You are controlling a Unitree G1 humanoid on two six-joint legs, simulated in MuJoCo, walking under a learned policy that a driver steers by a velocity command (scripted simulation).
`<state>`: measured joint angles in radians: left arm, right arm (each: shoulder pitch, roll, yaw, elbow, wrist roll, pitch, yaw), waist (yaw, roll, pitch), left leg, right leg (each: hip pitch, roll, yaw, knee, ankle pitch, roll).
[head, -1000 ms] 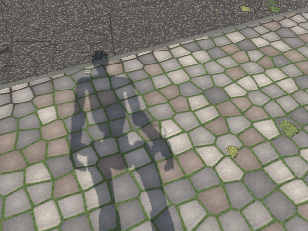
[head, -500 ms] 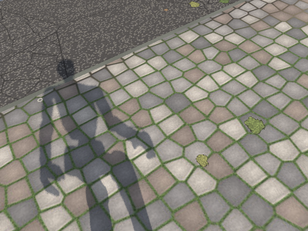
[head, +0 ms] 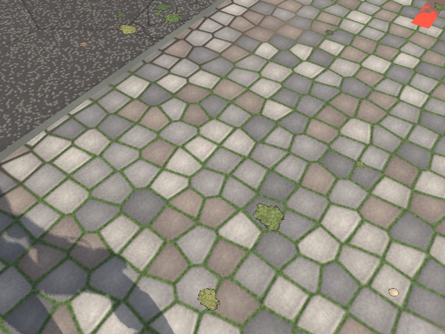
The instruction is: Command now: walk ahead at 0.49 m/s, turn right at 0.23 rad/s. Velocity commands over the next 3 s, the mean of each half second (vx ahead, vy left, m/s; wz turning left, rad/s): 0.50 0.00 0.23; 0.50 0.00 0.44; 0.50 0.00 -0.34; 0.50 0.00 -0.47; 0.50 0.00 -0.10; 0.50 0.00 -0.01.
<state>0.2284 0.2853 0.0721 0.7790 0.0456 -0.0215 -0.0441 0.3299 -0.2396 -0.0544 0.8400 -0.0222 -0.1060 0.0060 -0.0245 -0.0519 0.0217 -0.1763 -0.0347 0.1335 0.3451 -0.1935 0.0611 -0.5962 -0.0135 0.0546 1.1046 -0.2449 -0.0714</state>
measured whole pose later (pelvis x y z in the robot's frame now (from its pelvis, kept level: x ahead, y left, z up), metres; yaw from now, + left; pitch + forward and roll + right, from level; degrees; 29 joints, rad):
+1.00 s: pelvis +0.50 +0.10 +0.00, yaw +26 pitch +0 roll +0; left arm 0.22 0.24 0.04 0.83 0.03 -0.04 -0.02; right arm 0.30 -0.24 -0.06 0.87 -0.01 -0.06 0.01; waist 0.00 -0.03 0.05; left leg -0.15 -0.13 0.05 0.32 -0.18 0.14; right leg -0.59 -0.13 0.00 1.09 -0.23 -0.01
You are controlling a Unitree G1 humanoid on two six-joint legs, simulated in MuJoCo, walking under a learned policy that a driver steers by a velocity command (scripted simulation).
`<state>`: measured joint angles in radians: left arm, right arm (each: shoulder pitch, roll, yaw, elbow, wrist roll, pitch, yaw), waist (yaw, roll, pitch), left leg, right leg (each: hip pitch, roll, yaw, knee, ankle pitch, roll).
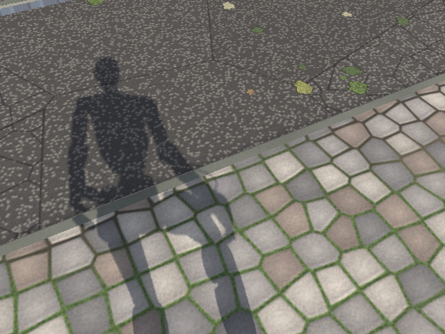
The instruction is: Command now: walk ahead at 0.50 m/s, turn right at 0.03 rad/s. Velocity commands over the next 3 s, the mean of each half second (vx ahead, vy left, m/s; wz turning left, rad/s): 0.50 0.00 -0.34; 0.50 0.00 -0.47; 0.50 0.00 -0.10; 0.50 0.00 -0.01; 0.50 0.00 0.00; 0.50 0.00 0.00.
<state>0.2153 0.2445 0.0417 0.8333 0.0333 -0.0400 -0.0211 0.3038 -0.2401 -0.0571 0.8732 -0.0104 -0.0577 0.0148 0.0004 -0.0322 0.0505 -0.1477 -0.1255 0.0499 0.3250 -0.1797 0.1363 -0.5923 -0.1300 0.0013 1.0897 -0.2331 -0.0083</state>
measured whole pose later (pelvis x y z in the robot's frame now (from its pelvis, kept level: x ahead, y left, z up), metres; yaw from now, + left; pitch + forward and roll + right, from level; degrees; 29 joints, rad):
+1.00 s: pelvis +0.57 -0.10 -0.01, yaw -29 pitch +1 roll +0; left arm 0.33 0.30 0.06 0.86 0.03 -0.05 -0.02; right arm 0.21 -0.26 -0.03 0.79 -0.03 -0.07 0.00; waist 0.02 -0.04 0.03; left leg -0.31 -0.03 0.03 0.47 -0.17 0.05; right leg -0.36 0.07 0.07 1.13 -0.35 -0.07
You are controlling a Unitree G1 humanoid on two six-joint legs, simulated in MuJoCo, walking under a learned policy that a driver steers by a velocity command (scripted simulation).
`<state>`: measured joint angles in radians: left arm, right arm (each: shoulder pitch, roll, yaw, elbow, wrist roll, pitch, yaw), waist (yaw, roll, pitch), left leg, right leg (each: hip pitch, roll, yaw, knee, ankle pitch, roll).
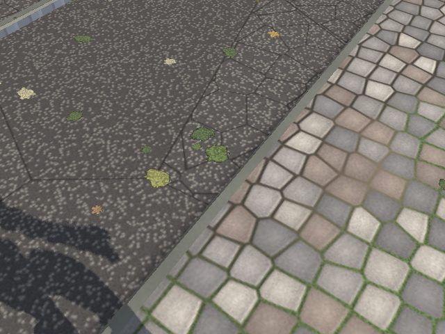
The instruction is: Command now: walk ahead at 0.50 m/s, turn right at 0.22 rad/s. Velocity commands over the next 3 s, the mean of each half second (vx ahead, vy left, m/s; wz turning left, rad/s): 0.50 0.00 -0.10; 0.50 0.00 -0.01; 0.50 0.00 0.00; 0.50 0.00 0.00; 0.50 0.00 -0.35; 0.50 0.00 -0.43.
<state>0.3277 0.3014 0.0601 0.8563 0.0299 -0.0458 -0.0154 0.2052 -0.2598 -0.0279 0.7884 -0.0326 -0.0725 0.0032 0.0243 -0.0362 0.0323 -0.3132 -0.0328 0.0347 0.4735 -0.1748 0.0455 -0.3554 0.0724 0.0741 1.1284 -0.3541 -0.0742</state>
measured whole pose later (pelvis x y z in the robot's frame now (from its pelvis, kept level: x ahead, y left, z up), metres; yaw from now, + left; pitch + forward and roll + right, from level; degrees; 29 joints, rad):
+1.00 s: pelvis +0.51 -0.01 -0.01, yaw -1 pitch +0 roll -1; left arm 0.38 0.23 0.04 1.01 0.01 -0.07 0.00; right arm 0.14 -0.24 -0.04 0.86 -0.03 -0.06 0.01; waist 0.03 -0.01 0.06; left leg -0.36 -0.02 0.10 0.54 -0.18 0.09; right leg -0.23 0.03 0.00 1.08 -0.41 -0.08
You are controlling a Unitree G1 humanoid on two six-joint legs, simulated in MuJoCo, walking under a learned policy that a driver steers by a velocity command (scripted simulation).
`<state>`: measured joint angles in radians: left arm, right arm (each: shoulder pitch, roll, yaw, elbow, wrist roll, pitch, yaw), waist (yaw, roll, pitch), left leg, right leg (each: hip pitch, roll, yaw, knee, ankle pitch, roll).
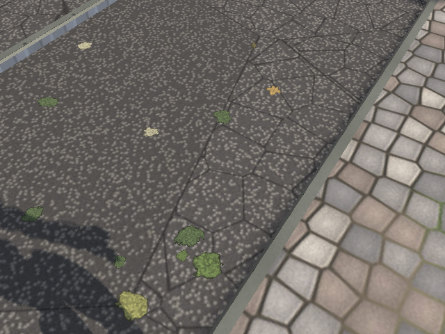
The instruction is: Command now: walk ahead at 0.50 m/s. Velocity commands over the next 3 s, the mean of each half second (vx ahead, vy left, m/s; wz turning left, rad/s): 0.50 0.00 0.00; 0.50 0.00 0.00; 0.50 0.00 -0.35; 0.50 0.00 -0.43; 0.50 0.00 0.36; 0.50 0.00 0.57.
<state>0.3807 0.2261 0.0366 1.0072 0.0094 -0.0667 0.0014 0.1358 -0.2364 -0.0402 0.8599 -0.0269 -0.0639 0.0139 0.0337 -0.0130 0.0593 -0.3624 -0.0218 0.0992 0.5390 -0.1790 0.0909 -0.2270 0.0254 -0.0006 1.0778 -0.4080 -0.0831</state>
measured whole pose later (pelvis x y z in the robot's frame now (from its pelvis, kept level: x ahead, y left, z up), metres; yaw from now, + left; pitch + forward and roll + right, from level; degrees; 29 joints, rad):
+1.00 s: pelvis +0.54 -0.02 -0.01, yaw +1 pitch +1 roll -4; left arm 0.45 0.19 0.05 1.08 0.04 -0.09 0.03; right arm 0.02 -0.21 -0.04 0.87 -0.02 -0.04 0.04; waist 0.08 0.04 0.05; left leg -0.47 0.07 0.01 0.47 0.08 0.06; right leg 0.08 0.11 -0.09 0.36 -0.45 -0.06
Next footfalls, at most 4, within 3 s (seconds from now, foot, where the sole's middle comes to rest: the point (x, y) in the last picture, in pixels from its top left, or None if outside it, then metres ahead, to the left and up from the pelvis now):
0.46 right None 0.42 -0.11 -0.77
1.06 left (205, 259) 0.73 0.09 -0.82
1.58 right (262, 196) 0.99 -0.10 -0.82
2.12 left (257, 127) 1.36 -0.09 -0.82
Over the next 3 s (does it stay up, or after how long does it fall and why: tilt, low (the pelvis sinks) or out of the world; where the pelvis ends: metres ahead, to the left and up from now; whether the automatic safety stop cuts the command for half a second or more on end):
stays up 1.61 -0.23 -0.03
